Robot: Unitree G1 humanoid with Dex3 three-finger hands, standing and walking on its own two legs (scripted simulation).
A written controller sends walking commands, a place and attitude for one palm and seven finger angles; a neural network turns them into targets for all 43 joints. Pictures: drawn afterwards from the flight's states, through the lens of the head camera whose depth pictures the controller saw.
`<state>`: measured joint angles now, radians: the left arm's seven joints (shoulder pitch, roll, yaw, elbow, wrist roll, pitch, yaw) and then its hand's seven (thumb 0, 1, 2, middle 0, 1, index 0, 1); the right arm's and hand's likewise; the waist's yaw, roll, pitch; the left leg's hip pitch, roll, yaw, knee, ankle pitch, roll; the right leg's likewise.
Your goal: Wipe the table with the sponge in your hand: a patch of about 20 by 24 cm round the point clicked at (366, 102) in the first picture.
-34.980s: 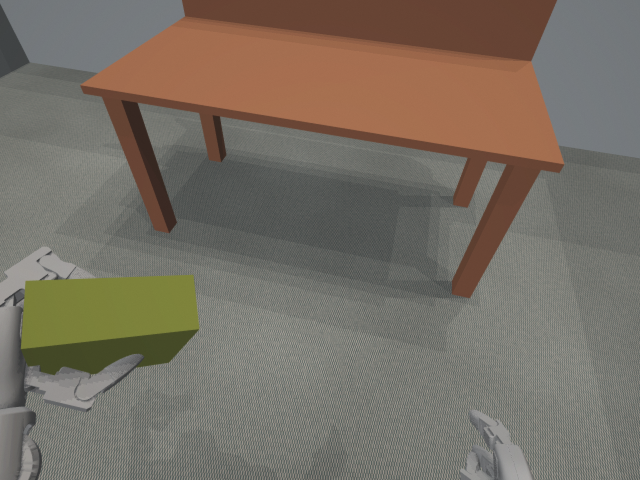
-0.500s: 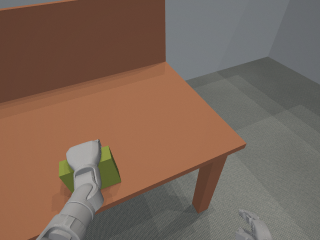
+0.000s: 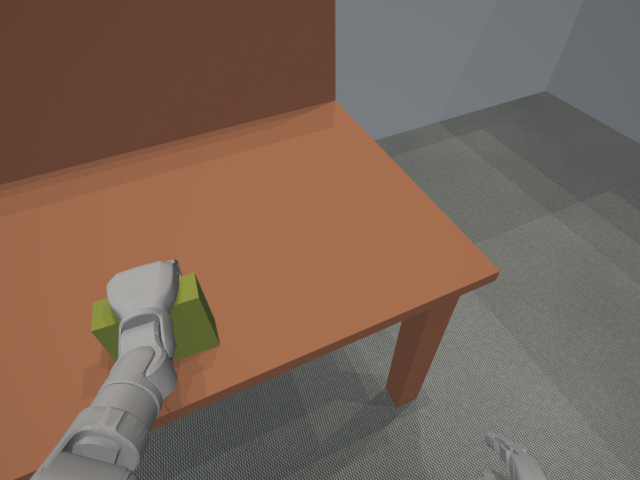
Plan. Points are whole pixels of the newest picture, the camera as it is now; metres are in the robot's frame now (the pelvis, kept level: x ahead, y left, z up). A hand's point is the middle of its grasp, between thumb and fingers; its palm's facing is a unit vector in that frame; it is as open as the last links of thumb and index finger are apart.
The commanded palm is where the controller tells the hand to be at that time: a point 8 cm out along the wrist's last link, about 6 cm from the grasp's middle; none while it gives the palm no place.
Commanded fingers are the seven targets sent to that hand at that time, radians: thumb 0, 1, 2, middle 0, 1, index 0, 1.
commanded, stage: wipe forward along the middle lane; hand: left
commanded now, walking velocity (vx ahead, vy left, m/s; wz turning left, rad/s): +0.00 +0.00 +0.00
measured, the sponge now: (165, 333) +0.33 +0.27 -0.05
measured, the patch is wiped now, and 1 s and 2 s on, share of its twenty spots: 1.00 1.00 1.00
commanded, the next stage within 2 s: slide back across to the first lane in 1.32 s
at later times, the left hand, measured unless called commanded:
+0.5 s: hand (155, 283) +0.39 +0.29 +0.00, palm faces -0.11 +0.00 -0.99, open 9.5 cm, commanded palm +0.37 +0.28 +0.03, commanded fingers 0.00 0.10 1.30 -1.20 -1.60 -1.20 -1.60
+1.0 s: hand (149, 255) +0.44 +0.32 +0.00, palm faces -0.13 -0.01 -0.99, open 9.5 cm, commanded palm +0.43 +0.30 +0.03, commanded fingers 0.00 0.10 1.30 -1.20 -1.60 -1.20 -1.60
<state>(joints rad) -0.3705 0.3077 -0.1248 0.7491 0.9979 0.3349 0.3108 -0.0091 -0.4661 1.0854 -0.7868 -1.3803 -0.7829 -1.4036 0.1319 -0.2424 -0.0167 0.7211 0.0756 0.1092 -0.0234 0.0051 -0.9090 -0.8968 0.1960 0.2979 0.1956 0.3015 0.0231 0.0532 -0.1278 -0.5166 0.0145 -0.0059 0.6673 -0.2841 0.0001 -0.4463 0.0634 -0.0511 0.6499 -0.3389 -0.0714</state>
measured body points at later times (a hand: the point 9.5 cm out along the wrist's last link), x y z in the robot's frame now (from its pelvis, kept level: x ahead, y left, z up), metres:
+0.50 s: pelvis -0.02 +0.01 -0.02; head +0.03 +0.00 +0.43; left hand +0.39 +0.29 +0.05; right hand +0.05 -0.26 -0.15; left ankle +0.03 +0.12 -0.72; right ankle -0.01 -0.07 -0.72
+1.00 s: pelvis -0.01 +0.03 -0.02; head +0.07 +0.04 +0.42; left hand +0.45 +0.32 +0.05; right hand +0.04 -0.24 -0.15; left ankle +0.03 +0.12 -0.72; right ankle -0.01 -0.07 -0.72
